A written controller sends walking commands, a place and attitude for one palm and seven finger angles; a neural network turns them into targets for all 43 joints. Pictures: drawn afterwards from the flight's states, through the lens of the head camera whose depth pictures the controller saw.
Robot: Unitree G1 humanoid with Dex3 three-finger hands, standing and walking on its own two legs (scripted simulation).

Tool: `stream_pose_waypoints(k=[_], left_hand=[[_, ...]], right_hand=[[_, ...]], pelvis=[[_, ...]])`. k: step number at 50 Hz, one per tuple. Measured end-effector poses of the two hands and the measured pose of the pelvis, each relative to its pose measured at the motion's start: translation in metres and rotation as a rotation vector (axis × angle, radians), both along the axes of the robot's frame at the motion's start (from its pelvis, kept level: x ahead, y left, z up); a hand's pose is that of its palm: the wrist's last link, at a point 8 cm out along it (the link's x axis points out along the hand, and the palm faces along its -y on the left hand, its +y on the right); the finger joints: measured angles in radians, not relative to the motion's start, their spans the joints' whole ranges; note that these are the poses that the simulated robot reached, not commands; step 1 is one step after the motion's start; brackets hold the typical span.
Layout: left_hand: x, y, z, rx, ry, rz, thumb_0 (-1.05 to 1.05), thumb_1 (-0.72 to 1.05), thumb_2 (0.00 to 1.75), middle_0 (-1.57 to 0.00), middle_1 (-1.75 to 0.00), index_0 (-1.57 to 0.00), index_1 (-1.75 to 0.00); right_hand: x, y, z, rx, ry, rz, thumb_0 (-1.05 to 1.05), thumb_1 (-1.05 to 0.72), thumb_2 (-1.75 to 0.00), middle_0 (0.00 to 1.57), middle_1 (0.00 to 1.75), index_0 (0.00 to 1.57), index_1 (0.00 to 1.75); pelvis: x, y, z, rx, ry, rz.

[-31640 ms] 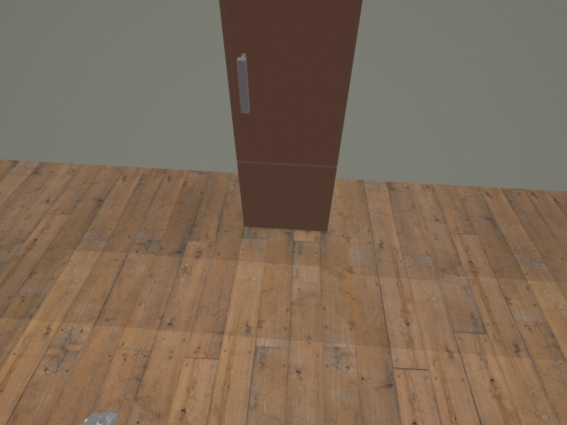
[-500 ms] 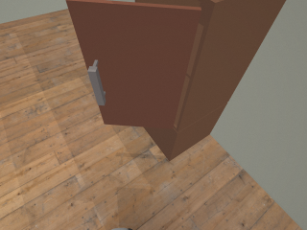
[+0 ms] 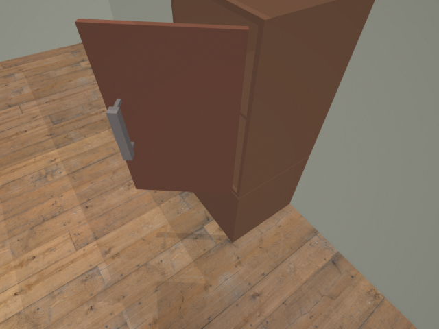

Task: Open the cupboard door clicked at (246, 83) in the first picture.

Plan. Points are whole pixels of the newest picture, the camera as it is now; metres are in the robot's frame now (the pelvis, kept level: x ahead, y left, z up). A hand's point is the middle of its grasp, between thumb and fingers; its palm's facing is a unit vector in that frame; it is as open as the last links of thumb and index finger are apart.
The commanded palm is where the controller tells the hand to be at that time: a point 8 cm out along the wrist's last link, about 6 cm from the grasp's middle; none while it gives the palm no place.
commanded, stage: come to a stop and stand still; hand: left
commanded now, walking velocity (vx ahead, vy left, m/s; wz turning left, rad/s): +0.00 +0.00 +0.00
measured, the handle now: (123, 130) +0.60 +0.29 -0.03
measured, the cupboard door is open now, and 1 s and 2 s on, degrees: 52 52 52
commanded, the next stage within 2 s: look again from close up in 0.04 s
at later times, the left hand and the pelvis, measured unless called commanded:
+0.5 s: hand out of the picture -0.02 +0.19 -0.19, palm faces +0.02 -0.99 -0.16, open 7.4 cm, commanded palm none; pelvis -0.02 +0.03 -0.01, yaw -1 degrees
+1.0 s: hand out of the picture -0.09 +0.23 -0.19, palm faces +0.09 -0.98 -0.15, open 7.4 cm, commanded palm none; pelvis -0.02 +0.06 -0.01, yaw +1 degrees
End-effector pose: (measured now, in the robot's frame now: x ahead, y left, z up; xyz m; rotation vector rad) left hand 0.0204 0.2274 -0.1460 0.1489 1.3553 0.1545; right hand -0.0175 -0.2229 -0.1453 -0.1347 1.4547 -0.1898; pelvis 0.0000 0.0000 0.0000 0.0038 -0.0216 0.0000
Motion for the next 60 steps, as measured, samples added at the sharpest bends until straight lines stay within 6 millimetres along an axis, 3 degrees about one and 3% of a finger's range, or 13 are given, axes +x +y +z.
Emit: stream_pose_waypoints(k=[7,11,22,28,38,44,49,54,60], left_hand=[[-0.015,-0.009,0.002,-0.006,0.035,0.016,0.01,0.92,0.9,-0.2,-0.3,-0.19,-0.3],[-0.025,-0.012,0.002,0.006,0.03,-0.009,0.01,0.91,0.9,-0.2,-0.3,-0.2,-0.3],[-0.037,0.008,-0.013,-0.03,-0.024,-0.002,0.01,0.91,0.9,-0.2,-0.3,-0.2,-0.3],[-0.049,0.024,-0.013,-0.033,-0.031,-0.008,0.01,0.91,0.9,-0.2,-0.3,-0.19,-0.3],[-0.082,0.044,-0.008,-0.017,0.027,0.004,0.01,0.91,0.9,-0.2,-0.3,-0.19,-0.3],[-0.102,0.046,-0.007,-0.016,0.067,0.038,0.01,0.91,0.9,-0.2,-0.3,-0.19,-0.3],[-0.114,0.051,-0.015,-0.042,0.108,0.085,0.01,0.91,0.9,-0.2,-0.3,-0.19,-0.3],[-0.098,0.06,-0.019,-0.067,0.152,0.044,0.01,0.91,0.9,-0.2,-0.3,-0.19,-0.3],[-0.028,0.068,-0.004,-0.066,0.036,-0.017,0.01,0.91,0.9,-0.2,-0.3,-0.19,-0.3]], right_hand=[[0.005,0.004,-0.003,0.026,-0.007,0.011,0.0,-0.91,-0.9,0.2,0.3,0.2,0.3],[0.018,0.002,-0.004,0.015,-0.061,0.016,0.01,-0.92,-0.9,0.21,0.3,0.2,0.3],[0.039,0.017,0.007,-0.035,-0.214,0.05,0.01,-0.93,-0.9,0.2,0.3,0.2,0.3],[0.028,0.026,0.012,-0.041,-0.224,0.062,0.0,-0.93,-0.9,0.2,0.3,0.2,0.3],[-0.01,0.039,0.011,-0.026,-0.139,0.06,0.0,-0.92,-0.9,0.21,0.3,0.2,0.3],[-0.023,0.044,0.005,-0.004,-0.085,0.058,0.0,-0.91,-0.9,0.21,0.3,0.2,0.3],[-0.016,0.054,0.005,-0.017,-0.074,0.067,0.01,-0.91,-0.9,0.2,0.3,0.2,0.3],[-0.007,0.07,0.007,-0.033,-0.115,0.03,0.0,-0.91,-0.9,0.2,0.3,0.2,0.3],[-0.013,0.094,0.013,0.009,-0.083,-0.01,0.0,-0.91,-0.9,0.2,0.3,0.2,0.3]], pelvis=[[0.002,-0.003,0.001,0.002,-0.003,0.002],[-0.001,0.002,-0.001,-0.015,0.007,-0.017],[-0.016,0.023,-0.007,-0.017,-0.023,-0.013],[-0.029,0.033,-0.006,-0.021,-0.018,-0.011],[-0.041,0.044,-0.003,-0.019,0.0,-0.002],[-0.037,0.048,-0.004,-0.019,0.006,0.003],[-0.024,0.061,-0.009,-0.033,0.002,0.017],[-0.01,0.076,-0.01,-0.018,0.005,-0.018],[0.003,0.083,0.003,-0.012,0.023,-0.029]])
